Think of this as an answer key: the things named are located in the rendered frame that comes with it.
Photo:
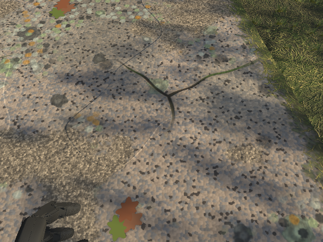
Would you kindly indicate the left robot hand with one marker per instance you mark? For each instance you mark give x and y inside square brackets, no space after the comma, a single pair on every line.
[34,229]

